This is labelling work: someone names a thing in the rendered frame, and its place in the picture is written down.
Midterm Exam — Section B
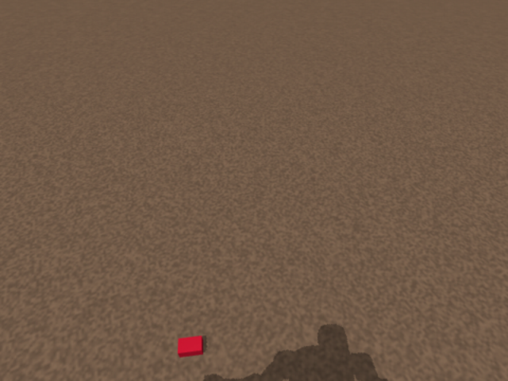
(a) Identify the small box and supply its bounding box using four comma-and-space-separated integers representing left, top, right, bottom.
178, 336, 203, 357

